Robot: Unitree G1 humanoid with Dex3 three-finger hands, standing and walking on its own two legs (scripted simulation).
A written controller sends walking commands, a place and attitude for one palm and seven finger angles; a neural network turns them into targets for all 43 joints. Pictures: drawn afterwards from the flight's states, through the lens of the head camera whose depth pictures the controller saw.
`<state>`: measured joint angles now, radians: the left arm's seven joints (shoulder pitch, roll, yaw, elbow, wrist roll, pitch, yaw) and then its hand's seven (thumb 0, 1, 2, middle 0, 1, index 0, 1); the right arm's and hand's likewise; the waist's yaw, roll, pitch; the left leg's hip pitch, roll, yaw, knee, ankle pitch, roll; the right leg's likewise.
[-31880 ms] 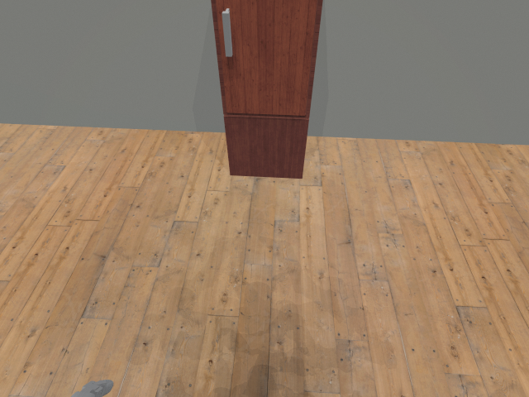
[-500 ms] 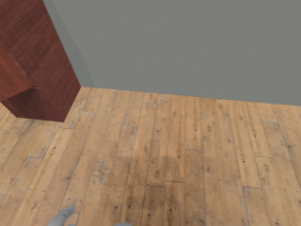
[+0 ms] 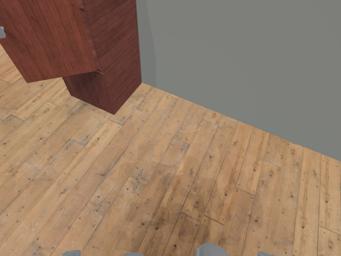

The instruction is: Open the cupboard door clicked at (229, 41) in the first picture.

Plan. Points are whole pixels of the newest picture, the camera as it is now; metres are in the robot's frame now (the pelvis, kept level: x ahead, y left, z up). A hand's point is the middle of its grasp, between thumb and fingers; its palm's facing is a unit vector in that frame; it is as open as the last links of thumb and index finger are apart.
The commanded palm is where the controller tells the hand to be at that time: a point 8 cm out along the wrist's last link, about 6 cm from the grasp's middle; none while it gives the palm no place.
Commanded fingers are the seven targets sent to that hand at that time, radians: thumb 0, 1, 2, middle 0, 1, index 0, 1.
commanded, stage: turn to face it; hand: left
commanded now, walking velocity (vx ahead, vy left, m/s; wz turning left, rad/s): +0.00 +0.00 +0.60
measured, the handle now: out of the picture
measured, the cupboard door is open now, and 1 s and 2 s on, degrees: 46 46 46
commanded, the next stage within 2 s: take the last steps up to it in 0.48 s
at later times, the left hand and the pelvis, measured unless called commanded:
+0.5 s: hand out of the picture +0.02 +0.16 -0.17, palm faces +0.28 -0.94 -0.21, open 7.4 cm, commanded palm none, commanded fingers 0.00 0.90 0.90 -0.20 -0.30 -0.20 -0.30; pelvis +0.02 -0.03 +0.00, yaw +16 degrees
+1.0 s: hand out of the picture +0.04 +0.19 -0.15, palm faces +0.46 -0.86 -0.25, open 7.4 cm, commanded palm none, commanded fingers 0.00 0.90 0.90 -0.20 -0.30 -0.20 -0.30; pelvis +0.07 -0.01 +0.00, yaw +24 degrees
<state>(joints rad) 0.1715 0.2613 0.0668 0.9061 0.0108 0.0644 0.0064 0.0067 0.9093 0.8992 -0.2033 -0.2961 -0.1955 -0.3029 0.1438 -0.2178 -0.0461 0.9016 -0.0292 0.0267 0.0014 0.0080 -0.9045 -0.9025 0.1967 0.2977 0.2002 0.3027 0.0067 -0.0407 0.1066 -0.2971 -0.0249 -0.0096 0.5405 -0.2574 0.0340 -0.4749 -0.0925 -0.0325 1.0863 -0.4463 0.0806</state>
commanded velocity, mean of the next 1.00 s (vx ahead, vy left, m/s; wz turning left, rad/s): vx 0.13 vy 0.07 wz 0.32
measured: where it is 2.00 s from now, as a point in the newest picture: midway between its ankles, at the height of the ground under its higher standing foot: (125, 221)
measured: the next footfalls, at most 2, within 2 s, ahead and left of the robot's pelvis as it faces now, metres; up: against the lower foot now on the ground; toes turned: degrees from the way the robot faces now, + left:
right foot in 0.20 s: +0.06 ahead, -0.16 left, +0.00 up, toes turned +5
left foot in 0.54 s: +0.03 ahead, +0.09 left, +0.00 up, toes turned +20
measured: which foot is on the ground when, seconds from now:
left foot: down 0.00-0.20, up 0.22-0.52, down 0.54-0.90, up 0.92-1.00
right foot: up 0.00-0.18, down 0.20-0.54, up 0.56-0.88, down 0.90-1.00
